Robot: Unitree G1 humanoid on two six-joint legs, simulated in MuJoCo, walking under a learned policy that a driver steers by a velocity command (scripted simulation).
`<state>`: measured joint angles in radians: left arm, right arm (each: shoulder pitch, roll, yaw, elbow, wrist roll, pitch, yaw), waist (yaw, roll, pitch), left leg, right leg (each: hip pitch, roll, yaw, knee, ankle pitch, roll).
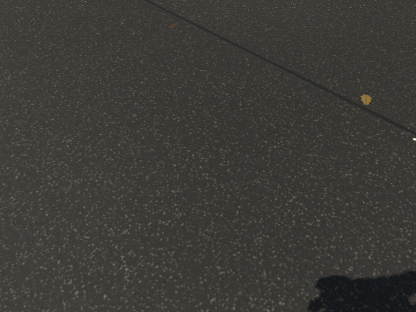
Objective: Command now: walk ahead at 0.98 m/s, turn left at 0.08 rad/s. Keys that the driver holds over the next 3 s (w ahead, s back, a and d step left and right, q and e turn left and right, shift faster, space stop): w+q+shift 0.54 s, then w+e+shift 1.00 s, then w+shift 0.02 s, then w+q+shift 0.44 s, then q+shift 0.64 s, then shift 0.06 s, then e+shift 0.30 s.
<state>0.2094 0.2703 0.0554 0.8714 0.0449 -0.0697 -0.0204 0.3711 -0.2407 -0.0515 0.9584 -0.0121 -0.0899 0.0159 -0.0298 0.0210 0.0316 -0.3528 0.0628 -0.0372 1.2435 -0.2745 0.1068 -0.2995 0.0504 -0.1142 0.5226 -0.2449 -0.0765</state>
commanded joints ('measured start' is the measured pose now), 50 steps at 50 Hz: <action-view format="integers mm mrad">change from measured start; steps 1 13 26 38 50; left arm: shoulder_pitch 78 233 -100 187 193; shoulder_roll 43 158 66 194 165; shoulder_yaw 6 0 -49 7 39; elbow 8 62 -227 -136 -46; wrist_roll -12 -23 36 -34 -38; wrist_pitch -29 -63 1 -9 -23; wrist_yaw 8 57 10 18 13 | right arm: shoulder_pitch -4 -310 -28 31 -383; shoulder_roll -34 -80 -200 -275 -101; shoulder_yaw -2 24 -49 -59 69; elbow -81 -202 -117 -70 -384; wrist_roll -20 -3 13 -52 -49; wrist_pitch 13 31 4 0 2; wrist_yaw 24 54 -14 -43 23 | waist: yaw -4 -21 69 204 22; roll -86 -111 -100 102 -41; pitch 4 32 81 -211 98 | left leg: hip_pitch -305 -138 4 473 -198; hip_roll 73 -135 -37 52 19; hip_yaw -48 244 -368 -24 16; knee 19 -570 -1092 -497 -401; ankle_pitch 53 377 126 1286 101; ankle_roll -11 63 248 14 -152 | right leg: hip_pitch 180 424 -301 218 -102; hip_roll -262 -234 -175 21 -100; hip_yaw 372 -133 145 -9 500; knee -381 -320 569 -8 -425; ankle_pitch -192 1294 -63 150 63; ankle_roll -105 67 145 -73 -226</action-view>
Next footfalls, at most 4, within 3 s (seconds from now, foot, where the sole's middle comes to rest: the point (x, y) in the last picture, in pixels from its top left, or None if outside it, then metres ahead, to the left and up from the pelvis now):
0.34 left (193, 305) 0.50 0.06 -0.77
0.78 right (186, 182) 0.97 0.09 -0.77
1.18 left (119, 122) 1.30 0.38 -0.77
1.62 right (181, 66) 1.69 0.11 -0.77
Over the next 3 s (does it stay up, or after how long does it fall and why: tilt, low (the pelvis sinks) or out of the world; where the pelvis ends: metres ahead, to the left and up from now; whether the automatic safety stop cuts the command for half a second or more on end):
stays up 2.32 0.11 -0.09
